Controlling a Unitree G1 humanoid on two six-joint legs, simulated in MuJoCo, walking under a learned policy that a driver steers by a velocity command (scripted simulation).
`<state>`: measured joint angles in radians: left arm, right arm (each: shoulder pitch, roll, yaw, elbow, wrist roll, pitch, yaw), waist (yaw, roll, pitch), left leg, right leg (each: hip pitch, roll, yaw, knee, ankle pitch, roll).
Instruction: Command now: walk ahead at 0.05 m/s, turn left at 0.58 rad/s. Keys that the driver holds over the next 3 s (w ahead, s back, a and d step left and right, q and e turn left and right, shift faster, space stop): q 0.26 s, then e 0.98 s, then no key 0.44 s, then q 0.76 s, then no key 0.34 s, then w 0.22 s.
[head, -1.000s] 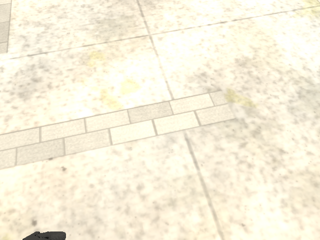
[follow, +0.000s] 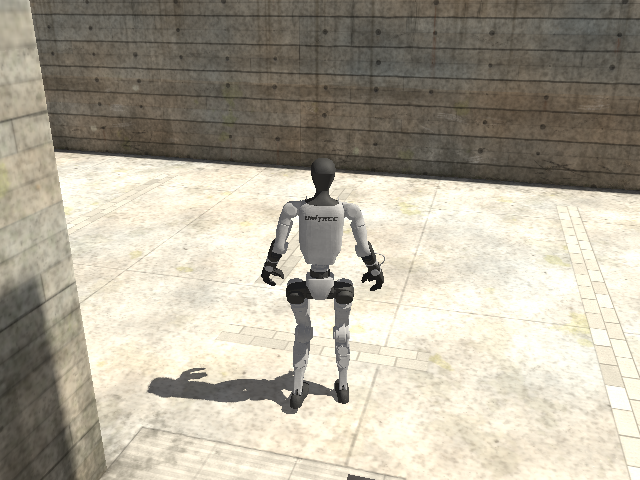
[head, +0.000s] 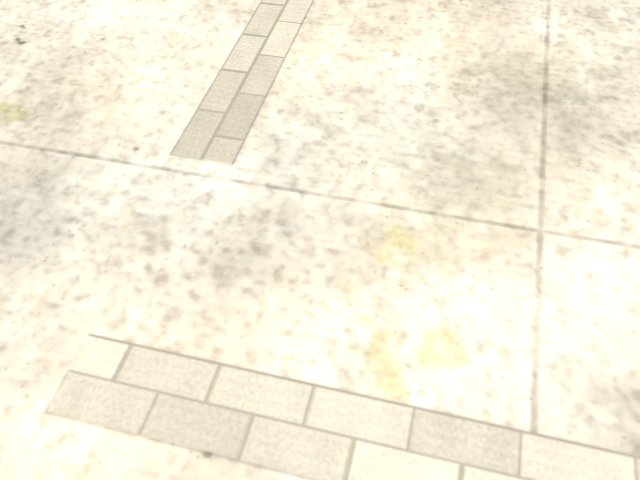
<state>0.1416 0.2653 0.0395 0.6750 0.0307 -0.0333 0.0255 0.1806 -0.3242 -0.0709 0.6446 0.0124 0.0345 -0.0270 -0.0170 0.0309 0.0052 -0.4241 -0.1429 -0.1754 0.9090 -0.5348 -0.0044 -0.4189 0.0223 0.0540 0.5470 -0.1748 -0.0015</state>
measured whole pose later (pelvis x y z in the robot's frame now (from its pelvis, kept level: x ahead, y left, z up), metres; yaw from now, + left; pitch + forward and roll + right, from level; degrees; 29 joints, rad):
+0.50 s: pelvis +0.01 +0.04 +0.01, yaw +10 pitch +1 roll -1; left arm 0.22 0.30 0.07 0.80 -0.01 0.04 0.03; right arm 0.17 -0.20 -0.03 0.67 -0.03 0.01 -0.01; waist 0.02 -0.05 0.01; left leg -0.24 -0.01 0.04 0.49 -0.26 0.04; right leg -0.46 -0.04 0.04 0.95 -0.44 0.08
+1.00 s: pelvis -0.01 -0.01 +0.01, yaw -7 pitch +2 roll +2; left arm 0.20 0.29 0.06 0.68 -0.01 0.01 0.01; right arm 0.11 -0.33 -0.10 0.74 -0.01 0.03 -0.05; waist 0.01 0.04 0.05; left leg -0.54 0.01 -0.02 1.13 -0.43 -0.07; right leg -0.26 0.03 0.03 0.47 -0.25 -0.07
